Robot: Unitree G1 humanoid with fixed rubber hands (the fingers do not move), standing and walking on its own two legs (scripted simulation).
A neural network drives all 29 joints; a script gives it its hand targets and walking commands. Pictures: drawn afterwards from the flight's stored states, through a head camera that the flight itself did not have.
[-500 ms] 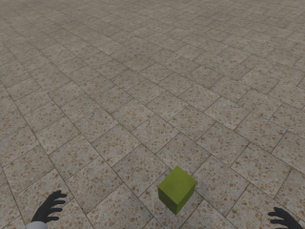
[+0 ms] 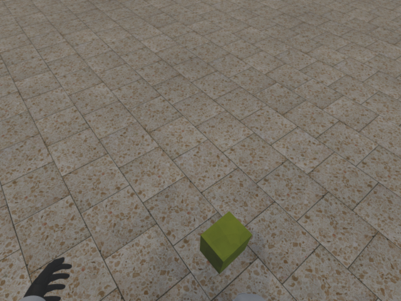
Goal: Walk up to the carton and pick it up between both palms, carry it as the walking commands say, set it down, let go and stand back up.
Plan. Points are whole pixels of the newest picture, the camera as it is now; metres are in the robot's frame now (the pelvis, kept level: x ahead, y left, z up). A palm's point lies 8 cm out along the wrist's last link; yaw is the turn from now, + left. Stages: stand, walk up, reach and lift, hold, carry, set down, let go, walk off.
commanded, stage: walk up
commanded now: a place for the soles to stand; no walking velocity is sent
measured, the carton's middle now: (224, 242) +0.46 -0.11 -0.67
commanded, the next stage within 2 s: none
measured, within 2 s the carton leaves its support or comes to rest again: neither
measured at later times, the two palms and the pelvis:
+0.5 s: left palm out of the picture +0.10 +0.20 -0.10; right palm out of the picture +0.25 -0.47 -0.04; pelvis +0.06 -0.16 -0.03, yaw +16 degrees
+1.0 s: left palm out of the picture +0.09 +0.00 -0.07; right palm out of the picture +0.41 -0.56 -0.07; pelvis +0.14 -0.34 -0.02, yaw +29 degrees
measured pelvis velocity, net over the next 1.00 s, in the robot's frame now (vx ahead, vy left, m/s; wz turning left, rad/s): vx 0.14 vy -0.34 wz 0.51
